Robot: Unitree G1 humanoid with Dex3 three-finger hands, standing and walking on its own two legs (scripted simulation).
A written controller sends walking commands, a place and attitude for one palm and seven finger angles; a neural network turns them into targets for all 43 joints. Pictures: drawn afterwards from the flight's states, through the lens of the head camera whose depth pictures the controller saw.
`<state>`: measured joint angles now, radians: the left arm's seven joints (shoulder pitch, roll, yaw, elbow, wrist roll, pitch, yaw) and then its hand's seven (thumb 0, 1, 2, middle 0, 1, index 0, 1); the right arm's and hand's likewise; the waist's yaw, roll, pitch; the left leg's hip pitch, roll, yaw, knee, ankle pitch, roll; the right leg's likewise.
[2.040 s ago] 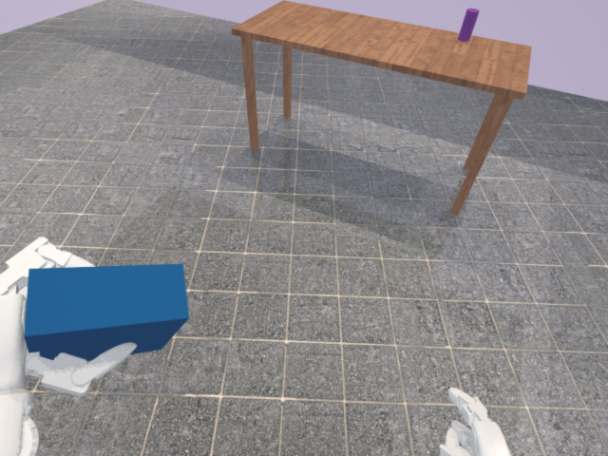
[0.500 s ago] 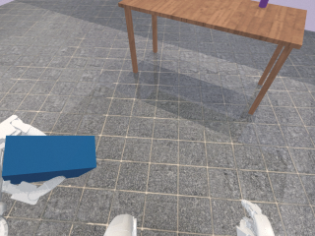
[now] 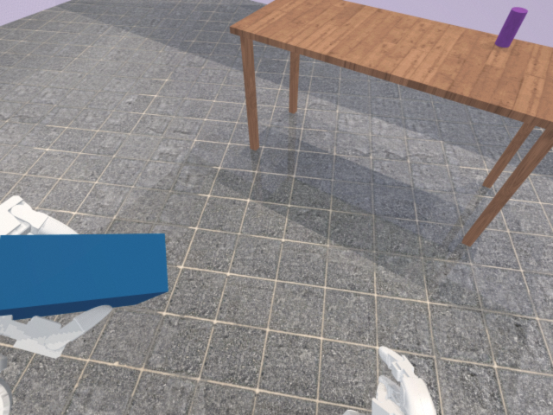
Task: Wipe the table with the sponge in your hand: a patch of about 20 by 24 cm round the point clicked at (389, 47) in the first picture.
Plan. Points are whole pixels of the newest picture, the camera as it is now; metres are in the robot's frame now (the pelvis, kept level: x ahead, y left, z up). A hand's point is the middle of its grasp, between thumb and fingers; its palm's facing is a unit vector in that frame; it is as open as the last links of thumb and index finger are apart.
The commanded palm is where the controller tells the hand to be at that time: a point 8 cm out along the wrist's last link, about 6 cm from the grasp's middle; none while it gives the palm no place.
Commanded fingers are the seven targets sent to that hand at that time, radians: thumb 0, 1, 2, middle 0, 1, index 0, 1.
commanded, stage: walk to a spot facing it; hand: left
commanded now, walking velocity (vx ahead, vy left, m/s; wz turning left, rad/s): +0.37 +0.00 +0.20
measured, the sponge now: (107, 276) +0.22 +0.19 +0.16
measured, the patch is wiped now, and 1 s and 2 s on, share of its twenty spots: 0.00 0.00 0.00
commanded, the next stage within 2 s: turn to face it in 1.76 s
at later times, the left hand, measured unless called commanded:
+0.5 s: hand (100, 173) +0.36 +0.25 +0.18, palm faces +0.49 -0.77 -0.41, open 10.0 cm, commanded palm +0.29 +0.28 +0.18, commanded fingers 0.00 0.10 1.30 -1.20 -1.60 -1.20 -1.60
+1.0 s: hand (150, 126) +0.46 +0.22 +0.17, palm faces +0.52 -0.72 -0.46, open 10.0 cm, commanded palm +0.40 +0.26 +0.18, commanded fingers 0.00 0.10 1.30 -1.20 -1.60 -1.20 -1.60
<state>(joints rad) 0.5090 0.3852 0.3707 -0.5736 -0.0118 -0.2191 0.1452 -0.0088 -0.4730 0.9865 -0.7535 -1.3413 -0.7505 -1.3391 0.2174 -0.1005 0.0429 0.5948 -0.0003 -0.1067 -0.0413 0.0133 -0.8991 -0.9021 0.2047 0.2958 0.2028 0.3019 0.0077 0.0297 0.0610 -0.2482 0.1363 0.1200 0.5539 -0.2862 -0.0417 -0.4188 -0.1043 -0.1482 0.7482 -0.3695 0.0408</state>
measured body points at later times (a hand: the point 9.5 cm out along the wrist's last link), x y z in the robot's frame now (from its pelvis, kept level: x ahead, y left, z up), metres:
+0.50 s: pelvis +0.15 -0.01 -0.01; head +0.18 +0.01 +0.44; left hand +0.33 +0.29 +0.20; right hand +0.36 -0.25 -0.08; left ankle +0.19 +0.11 -0.73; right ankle +0.09 -0.13 -0.67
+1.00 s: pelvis +0.30 -0.05 +0.01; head +0.33 -0.05 +0.45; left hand +0.43 +0.26 +0.19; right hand +0.50 -0.28 -0.09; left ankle +0.31 +0.09 -0.68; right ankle +0.31 -0.16 -0.73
